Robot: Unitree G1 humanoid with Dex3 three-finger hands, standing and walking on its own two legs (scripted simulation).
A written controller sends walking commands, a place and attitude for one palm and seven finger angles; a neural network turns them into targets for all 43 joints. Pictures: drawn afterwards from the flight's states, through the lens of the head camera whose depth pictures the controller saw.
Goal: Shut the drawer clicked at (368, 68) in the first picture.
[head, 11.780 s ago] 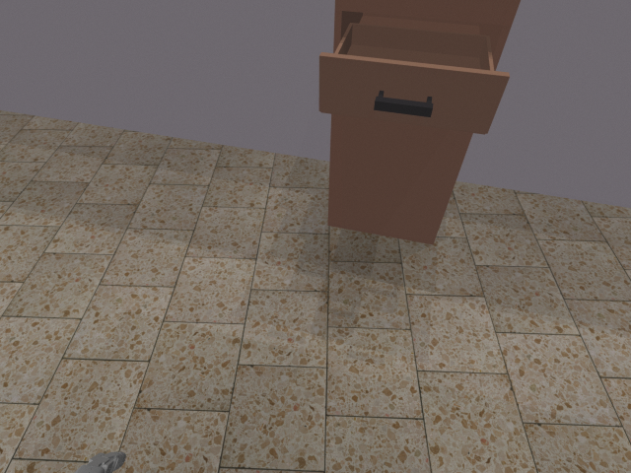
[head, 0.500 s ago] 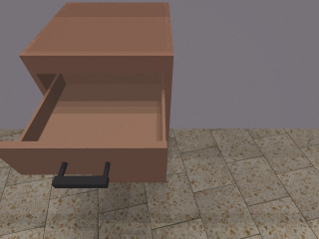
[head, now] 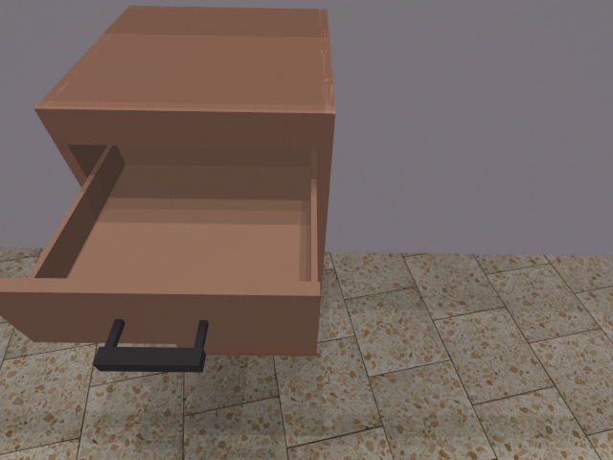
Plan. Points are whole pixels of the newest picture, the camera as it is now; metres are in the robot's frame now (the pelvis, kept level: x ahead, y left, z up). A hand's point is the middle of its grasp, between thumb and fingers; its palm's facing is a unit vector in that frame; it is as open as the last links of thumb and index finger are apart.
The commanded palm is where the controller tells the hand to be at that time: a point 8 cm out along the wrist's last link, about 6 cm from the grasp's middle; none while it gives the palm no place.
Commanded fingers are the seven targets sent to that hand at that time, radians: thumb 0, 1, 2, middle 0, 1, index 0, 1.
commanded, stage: look again from close up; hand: left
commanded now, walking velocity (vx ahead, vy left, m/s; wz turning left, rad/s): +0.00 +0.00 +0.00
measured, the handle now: (155, 343) +0.25 +0.21 +0.02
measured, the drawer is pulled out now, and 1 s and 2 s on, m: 0.28 0.28 0.28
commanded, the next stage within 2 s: shuffle to correct the standing spot in 0.36 s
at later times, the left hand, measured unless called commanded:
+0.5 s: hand out of the picture -0.01 +0.17 -0.17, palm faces +0.02 -0.98 -0.19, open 7.4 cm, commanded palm none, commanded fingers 0.00 0.90 0.90 -0.20 -0.30 -0.20 -0.30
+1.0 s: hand out of the picture -0.03 +0.17 -0.17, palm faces +0.02 -0.98 -0.20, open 7.4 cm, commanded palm none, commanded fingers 0.00 0.90 0.90 -0.20 -0.30 -0.20 -0.30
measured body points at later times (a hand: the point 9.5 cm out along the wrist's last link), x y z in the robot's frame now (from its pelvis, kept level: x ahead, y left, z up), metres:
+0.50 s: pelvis +0.00 +0.00 +0.00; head +0.01 +0.00 +0.45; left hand -0.01 +0.22 -0.16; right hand -0.01 -0.22 -0.16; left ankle -0.02 +0.13 -0.74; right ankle -0.07 -0.09 -0.74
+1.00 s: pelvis -0.04 -0.01 +0.00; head -0.04 -0.01 +0.45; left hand -0.03 +0.22 -0.16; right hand -0.04 -0.23 -0.17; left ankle -0.02 +0.13 -0.74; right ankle -0.07 -0.09 -0.74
